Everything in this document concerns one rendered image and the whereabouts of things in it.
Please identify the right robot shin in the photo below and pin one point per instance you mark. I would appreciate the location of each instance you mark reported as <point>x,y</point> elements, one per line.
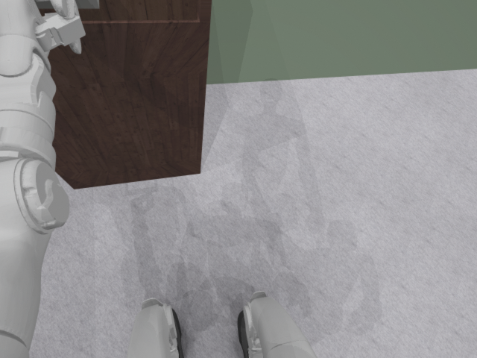
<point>255,350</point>

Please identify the left robot hand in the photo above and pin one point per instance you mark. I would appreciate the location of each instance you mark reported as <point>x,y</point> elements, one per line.
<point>23,18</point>

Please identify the drawer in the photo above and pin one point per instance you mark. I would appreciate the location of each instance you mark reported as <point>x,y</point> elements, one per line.
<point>117,10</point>

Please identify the left robot upper arm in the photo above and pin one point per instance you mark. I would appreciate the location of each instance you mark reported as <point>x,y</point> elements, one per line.
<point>32,205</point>

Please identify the cabinet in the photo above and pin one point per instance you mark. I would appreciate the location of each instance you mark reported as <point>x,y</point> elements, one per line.
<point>131,106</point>

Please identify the left robot forearm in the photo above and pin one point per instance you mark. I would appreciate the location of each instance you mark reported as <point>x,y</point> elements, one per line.
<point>27,112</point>

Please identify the right robot thigh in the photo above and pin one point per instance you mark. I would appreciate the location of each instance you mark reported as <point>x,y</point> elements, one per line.
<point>279,335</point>

